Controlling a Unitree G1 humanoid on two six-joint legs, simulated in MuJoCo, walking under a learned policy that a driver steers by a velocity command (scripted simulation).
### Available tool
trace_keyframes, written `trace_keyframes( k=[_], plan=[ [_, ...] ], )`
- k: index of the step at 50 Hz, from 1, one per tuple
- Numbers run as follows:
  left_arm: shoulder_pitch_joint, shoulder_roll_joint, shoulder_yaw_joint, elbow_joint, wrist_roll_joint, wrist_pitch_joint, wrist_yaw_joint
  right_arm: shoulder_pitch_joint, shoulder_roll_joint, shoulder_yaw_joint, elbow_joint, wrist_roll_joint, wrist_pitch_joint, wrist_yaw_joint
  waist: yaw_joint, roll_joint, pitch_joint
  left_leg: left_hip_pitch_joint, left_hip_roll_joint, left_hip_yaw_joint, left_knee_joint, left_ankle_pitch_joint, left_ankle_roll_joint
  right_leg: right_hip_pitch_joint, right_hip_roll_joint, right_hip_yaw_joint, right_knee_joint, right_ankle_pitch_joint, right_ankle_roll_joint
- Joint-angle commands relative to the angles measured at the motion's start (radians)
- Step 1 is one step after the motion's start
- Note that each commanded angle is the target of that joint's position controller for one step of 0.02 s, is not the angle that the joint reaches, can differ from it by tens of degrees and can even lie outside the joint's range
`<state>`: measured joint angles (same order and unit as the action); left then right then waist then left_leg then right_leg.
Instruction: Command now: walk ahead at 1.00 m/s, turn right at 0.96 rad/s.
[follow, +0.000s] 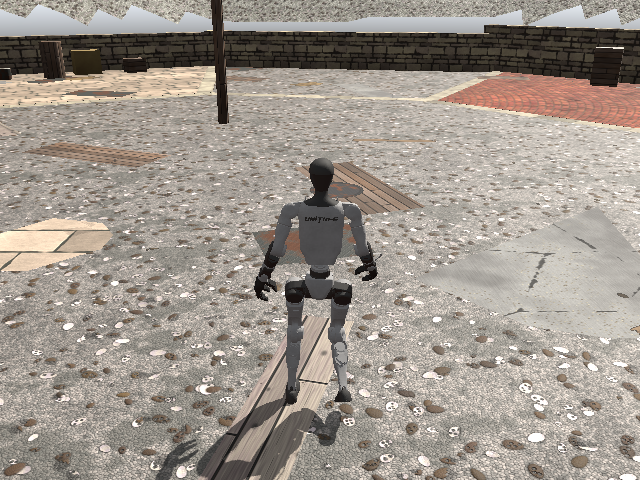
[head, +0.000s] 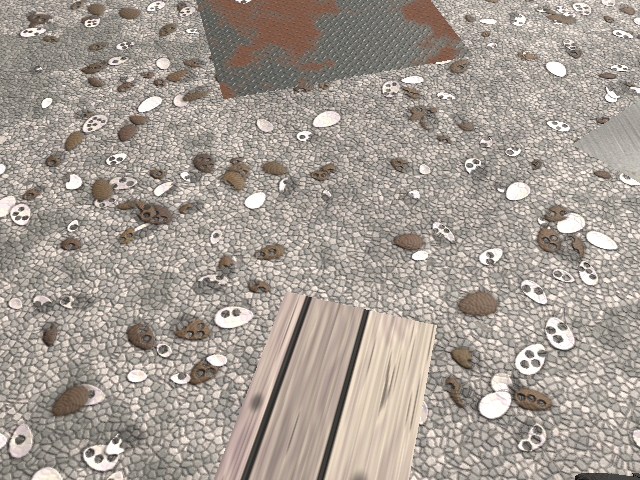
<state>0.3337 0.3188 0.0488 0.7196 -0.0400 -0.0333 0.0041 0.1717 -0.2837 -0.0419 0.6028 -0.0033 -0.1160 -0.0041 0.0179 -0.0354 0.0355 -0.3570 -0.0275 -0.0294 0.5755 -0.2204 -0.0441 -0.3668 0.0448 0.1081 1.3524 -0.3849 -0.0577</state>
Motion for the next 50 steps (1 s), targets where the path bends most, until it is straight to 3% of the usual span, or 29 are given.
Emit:
trace_keyframes(
  k=[1,3,4,7,10,12,14,15,16,17,18,19,20,21,22,24,26,31,35,37,38,39,40,41,42,43,44,46,50],
  plan=[
    [-0.124,0.051,0.009,-0.153,0.006,-0.012,-0.014,0.159,-0.098,-0.041,0.021,-0.02,0.002,-0.006,-0.084,0.09,-0.011,0.374,0.299,-0.366,-0.312,-0.093,0.174,-0.439,-0.165,0.021,0.03,0.086,0.002],
    [-0.128,0.008,0.0,-0.175,-0.013,0.011,-0.022,0.147,-0.05,-0.029,0.061,0.003,-0.002,0.005,-0.054,0.119,0.006,0.325,0.282,-0.248,-0.343,-0.021,0.175,-0.455,-0.2,0.004,0.02,0.068,-0.006],
    [-0.14,-0.001,-0.006,-0.19,-0.01,0.017,-0.026,0.133,-0.062,-0.033,0.075,0.012,-0.004,0.006,-0.038,0.123,0.032,0.292,0.293,-0.209,-0.363,0.022,0.184,-0.478,-0.214,0.004,0.006,0.089,0.0],
    [-0.183,0.008,-0.011,-0.212,0.003,0.013,-0.038,0.085,-0.103,-0.041,0.091,0.0,-0.006,-0.001,-0.013,0.092,0.088,0.225,0.265,-0.025,-0.422,0.156,0.172,-0.488,-0.213,-0.019,-0.114,0.244,0.027],
    [-0.322,-0.037,-0.032,-0.241,0.031,-0.024,-0.057,0.158,-0.131,-0.035,0.139,0.001,-0.008,-0.003,-0.055,-0.012,0.148,0.118,0.207,0.091,-0.446,0.462,0.161,-0.273,-0.118,-0.112,-0.5,0.43,0.008],
    [-0.367,-0.025,-0.026,-0.256,0.029,-0.053,-0.078,0.238,-0.205,-0.043,0.186,0.019,-0.004,0.0,-0.058,0.024,0.114,0.189,0.237,0.086,-0.445,0.676,0.175,-0.124,-0.041,-0.16,-0.667,0.482,-0.012],
    [-0.289,0.051,0.008,-0.234,0.04,-0.062,-0.078,0.259,-0.252,-0.048,0.214,0.041,0.011,-0.001,0.016,0.105,0.021,0.354,0.253,0.064,-0.298,0.941,0.161,-0.018,0.012,-0.173,-0.761,0.424,-0.049],
    [-0.156,0.092,0.03,-0.194,0.048,-0.06,-0.068,0.244,-0.256,-0.044,0.222,0.038,0.023,-0.002,0.101,0.134,-0.057,0.371,0.243,0.064,-0.132,1.026,0.139,0.13,0.019,-0.162,-0.811,0.465,-0.074],
    [-0.026,0.126,0.044,-0.158,0.066,-0.053,-0.051,0.217,-0.242,-0.037,0.217,0.04,0.026,-0.004,0.183,0.146,-0.119,0.276,0.202,0.077,0.074,0.982,0.098,0.338,-0.028,-0.127,-0.886,0.645,-0.092],
    [0.079,0.204,0.052,-0.131,0.097,-0.043,-0.027,0.248,-0.141,-0.01,0.176,0.003,0.023,-0.004,0.162,-0.025,-0.291,0.03,0.078,0.068,0.472,0.175,0.041,0.684,-0.283,0.098,-0.718,1.203,-0.139],
    [0.057,0.197,0.029,-0.165,0.129,-0.048,-0.031,0.484,-0.043,0.029,0.222,0.022,0.018,0.01,0.073,-0.221,-0.613,-0.181,-0.046,-0.131,0.875,-0.468,0.001,0.938,-0.605,0.494,-0.706,1.448,-0.364],
    [0.04,0.146,0.035,-0.17,0.103,-0.033,-0.03,0.398,-0.2,-0.017,0.236,0.039,0.024,0.008,0.123,-0.054,-0.655,-0.141,0.018,-0.202,0.877,-0.42,-0.003,0.786,-0.505,0.388,-0.777,1.291,-0.314],
    [-0.05,0.12,0.024,-0.162,0.078,-0.032,-0.029,0.265,-0.185,-0.024,0.168,0.058,0.037,0.0,0.079,-0.064,-0.436,-0.24,0.065,-0.126,0.814,-0.371,-0.013,0.646,-0.457,0.241,-0.824,1.15,-0.269],
    [-0.101,0.081,0.017,-0.131,0.055,-0.037,-0.026,0.223,-0.14,-0.017,0.164,0.045,0.054,-0.016,0.04,0.007,-0.298,-0.275,0.107,-0.074,0.744,-0.319,-0.027,0.491,-0.403,0.162,-0.882,1.021,-0.228],
    [-0.142,0.045,0.009,-0.124,0.053,-0.04,-0.024,0.236,-0.129,-0.024,0.175,0.034,0.079,-0.024,0.002,-0.008,-0.218,-0.235,0.129,-0.058,0.724,-0.278,-0.037,0.347,-0.374,0.094,-0.94,0.922,-0.212],
    [-0.238,0.039,0.015,-0.123,0.072,-0.042,-0.025,0.314,-0.073,-0.026,0.183,0.036,0.132,-0.03,-0.076,-0.066,-0.163,-0.099,0.146,-0.031,0.728,-0.245,-0.064,0.104,-0.372,-0.009,-1.054,0.753,-0.218],
    [-0.304,0.042,0.02,-0.111,0.074,-0.045,-0.015,0.277,-0.065,-0.034,0.147,0.032,0.159,-0.039,-0.098,-0.074,-0.108,-0.106,0.165,-0.017,0.645,-0.209,-0.074,0.005,-0.371,-0.097,-1.108,0.64,-0.212],
    [-0.33,0.087,0.042,-0.08,0.057,-0.029,0.02,0.155,-0.073,-0.039,0.084,0.017,0.168,-0.005,-0.073,-0.052,-0.121,-0.042,0.177,0.022,0.34,0.082,-0.02,0.056,-0.359,-0.239,-1.107,0.465,-0.174],
    [-0.315,0.121,0.06,-0.055,0.026,0.0,0.012,0.08,-0.121,-0.06,0.026,0.019,0.192,0.025,-0.053,-0.051,-0.095,-0.041,0.155,0.078,0.208,0.0,0.03,0.166,-0.408,-0.257,-1.035,0.39,-0.131],
    [-0.316,0.118,0.065,-0.038,0.008,0.015,0.008,0.092,-0.126,-0.072,0.015,0.014,0.193,0.026,-0.073,-0.024,-0.088,0.022,0.115,0.118,0.08,0.015,0.073,0.185,-0.395,-0.291,-0.924,0.359,-0.069],
    [-0.276,0.088,0.061,-0.016,0.002,0.023,0.004,0.13,-0.154,-0.088,0.023,0.005,0.19,0.017,-0.079,0.048,-0.08,0.08,0.092,0.09,-0.009,0.096,0.11,0.164,-0.344,-0.325,-0.789,0.295,-0.014],
    [-0.215,0.07,0.06,-0.013,0.028,0.032,0.0,0.172,-0.286,-0.127,0.014,0.004,0.18,-0.004,-0.065,0.326,-0.041,0.168,0.224,-0.176,-0.148,0.572,0.197,0.002,-0.211,-0.394,-0.486,0.033,0.078],
    [-0.252,0.05,0.05,-0.072,0.061,0.037,0.006,0.139,-0.355,-0.128,-0.024,-0.019,0.156,-0.005,-0.023,0.455,-0.063,0.282,0.362,-0.553,-0.211,0.543,0.393,-0.313,-0.031,-0.258,-0.21,-0.318,0.148],
    [-0.319,0.084,0.054,-0.08,0.064,0.036,0.013,0.166,-0.319,-0.123,-0.031,-0.024,0.123,0.014,-0.083,0.281,-0.163,0.3,0.373,-0.577,-0.26,0.389,0.413,-0.35,-0.023,-0.078,-0.096,-0.297,0.124],
    [-0.354,0.076,0.055,-0.088,0.043,0.032,0.018,0.149,-0.297,-0.116,-0.028,-0.015,0.101,0.018,-0.07,0.205,-0.15,0.3,0.338,-0.517,-0.265,0.309,0.368,-0.372,-0.031,-0.035,-0.097,-0.209,0.091],
    [-0.341,0.075,0.058,-0.071,0.044,0.03,0.027,0.1,-0.265,-0.11,-0.034,0.009,0.097,0.011,-0.039,0.127,-0.136,0.287,0.294,-0.456,-0.247,0.259,0.312,-0.376,-0.052,-0.011,-0.143,-0.12,0.077],
    [-0.339,0.091,0.063,-0.066,0.055,0.027,0.035,0.046,-0.227,-0.098,-0.049,0.026,0.106,-0.003,-0.02,0.128,-0.135,0.26,0.272,-0.414,-0.237,0.25,0.279,-0.358,-0.062,0.003,-0.2,-0.058,0.074],
    [-0.333,0.082,0.063,-0.054,0.053,0.021,0.028,0.008,-0.197,-0.087,-0.081,0.017,0.123,-0.028,-0.003,0.153,-0.174,0.228,0.221,-0.368,-0.222,0.316,0.253,-0.275,-0.034,0.002,-0.262,0.013,0.086],
    [-0.345,0.037,0.046,-0.036,0.037,0.017,0.017,0.032,-0.22,-0.102,-0.097,0.019,0.141,-0.048,-0.021,0.131,-0.199,0.251,0.188,-0.4,-0.199,0.298,0.249,-0.229,0.017,0.021,-0.476,0.055,0.123]
  ],
)
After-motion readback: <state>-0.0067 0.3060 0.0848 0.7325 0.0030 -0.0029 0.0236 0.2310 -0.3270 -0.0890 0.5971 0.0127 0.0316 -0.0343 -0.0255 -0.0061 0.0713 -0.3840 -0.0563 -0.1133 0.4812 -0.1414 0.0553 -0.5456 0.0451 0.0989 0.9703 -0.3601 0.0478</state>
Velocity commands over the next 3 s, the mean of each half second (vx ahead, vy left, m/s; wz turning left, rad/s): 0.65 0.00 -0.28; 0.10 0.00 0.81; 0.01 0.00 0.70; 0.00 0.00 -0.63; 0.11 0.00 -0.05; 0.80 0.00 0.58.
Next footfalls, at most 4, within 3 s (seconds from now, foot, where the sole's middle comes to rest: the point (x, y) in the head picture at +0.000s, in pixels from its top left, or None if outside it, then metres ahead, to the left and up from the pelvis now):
0.32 right None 0.46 -0.16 -0.76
0.76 left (294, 470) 0.50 0.10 -0.76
1.22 right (384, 424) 0.60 -0.08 -0.76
1.58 left None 0.41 0.09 -0.76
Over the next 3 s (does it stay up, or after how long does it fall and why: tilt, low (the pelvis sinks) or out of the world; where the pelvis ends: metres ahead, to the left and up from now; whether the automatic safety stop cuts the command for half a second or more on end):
stays up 0.82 0.19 -0.02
